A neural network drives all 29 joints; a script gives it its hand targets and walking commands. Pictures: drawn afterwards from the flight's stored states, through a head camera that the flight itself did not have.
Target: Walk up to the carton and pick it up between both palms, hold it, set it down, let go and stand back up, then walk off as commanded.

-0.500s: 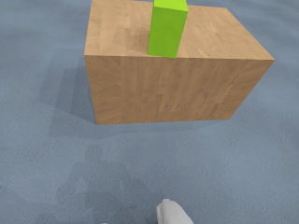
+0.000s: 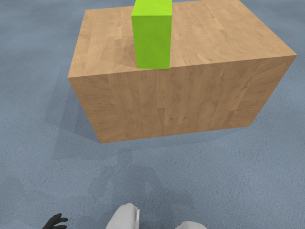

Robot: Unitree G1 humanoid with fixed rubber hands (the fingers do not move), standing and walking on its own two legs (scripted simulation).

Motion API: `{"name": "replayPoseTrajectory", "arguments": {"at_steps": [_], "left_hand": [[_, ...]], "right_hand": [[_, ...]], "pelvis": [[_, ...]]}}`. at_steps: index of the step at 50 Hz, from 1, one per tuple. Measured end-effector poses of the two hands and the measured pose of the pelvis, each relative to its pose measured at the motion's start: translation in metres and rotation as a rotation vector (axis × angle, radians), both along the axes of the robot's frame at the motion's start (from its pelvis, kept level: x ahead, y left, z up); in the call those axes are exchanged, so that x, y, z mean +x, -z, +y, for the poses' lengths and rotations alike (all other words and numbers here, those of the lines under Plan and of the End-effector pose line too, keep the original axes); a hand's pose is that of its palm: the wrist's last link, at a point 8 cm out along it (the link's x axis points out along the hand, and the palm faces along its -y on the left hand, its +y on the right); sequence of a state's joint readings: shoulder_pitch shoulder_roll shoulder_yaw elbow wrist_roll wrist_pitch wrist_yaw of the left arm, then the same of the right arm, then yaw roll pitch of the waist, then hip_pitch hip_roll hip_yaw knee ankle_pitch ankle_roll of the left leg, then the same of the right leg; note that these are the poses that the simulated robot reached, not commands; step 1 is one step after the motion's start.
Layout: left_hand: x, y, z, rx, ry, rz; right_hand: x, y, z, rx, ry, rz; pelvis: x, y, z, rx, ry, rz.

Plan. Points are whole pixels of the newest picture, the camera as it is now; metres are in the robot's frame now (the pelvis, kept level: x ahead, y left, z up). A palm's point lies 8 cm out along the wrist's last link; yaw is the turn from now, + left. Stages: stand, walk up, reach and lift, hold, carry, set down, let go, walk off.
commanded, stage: walk up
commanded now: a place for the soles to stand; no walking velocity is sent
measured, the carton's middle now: (154, 31) +0.95 +0.01 +0.03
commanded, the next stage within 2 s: none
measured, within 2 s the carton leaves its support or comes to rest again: neither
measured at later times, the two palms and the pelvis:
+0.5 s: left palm out of the picture +0.08 +0.31 -0.13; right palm (258, 205) +0.20 -0.30 -0.13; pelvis +0.05 -0.01 -0.03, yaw +6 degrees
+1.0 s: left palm out of the picture +0.08 +0.36 -0.13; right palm (254, 226) +0.15 -0.27 -0.13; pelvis +0.06 +0.03 -0.02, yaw +7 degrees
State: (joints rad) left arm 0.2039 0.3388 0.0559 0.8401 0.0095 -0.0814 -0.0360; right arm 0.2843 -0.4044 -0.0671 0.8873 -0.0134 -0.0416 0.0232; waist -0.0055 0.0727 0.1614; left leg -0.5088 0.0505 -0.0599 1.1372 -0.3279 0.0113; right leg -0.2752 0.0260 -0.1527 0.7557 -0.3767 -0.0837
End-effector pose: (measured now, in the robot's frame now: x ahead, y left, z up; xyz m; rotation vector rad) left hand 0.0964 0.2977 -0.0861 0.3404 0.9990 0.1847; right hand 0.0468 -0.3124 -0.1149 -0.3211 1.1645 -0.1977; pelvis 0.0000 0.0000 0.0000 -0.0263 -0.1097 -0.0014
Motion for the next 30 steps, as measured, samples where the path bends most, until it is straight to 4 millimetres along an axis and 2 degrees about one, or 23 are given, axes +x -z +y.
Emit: {"name": "replayPoseTrajectory", "arguments": {"at_steps": [7,11,15,19,22,26,30], "left_hand": [[-0.023,0.027,0.013,0.007,-0.101,0.071],[-0.037,0.047,0.021,0.004,-0.146,0.154],[-0.034,0.054,0.020,-0.012,-0.170,0.207],[-0.019,0.050,0.016,-0.003,-0.137,0.186],[-0.014,0.047,0.013,0.022,-0.129,0.162],[-0.023,0.041,0.010,0.070,-0.141,0.148],[-0.038,0.035,0.022,0.109,-0.185,0.163]], "right_hand": [[0.060,-0.005,-0.002,-0.047,-0.098,0.019],[0.101,-0.008,0.007,-0.074,-0.138,-0.014],[0.132,-0.011,0.015,-0.072,-0.176,-0.088],[0.145,-0.009,0.016,-0.054,-0.161,-0.115],[0.151,0.002,0.016,-0.028,-0.163,-0.113],[0.156,0.018,0.016,0.003,-0.150,-0.090],[0.161,0.024,0.019,0.019,-0.155,-0.069]], "pelvis": [[0.033,0.011,-0.006,-0.024,-0.068,0.008],[0.046,0.018,-0.002,0.022,-0.080,-0.001],[0.049,0.019,0.003,0.021,-0.090,0.005],[0.048,0.019,-0.002,0.020,-0.085,0.004],[0.049,0.023,-0.008,0.022,-0.082,0.009],[0.051,0.028,-0.013,-0.027,-0.109,0.002],[0.054,0.030,-0.008,-0.008,-0.111,0.012]]}}
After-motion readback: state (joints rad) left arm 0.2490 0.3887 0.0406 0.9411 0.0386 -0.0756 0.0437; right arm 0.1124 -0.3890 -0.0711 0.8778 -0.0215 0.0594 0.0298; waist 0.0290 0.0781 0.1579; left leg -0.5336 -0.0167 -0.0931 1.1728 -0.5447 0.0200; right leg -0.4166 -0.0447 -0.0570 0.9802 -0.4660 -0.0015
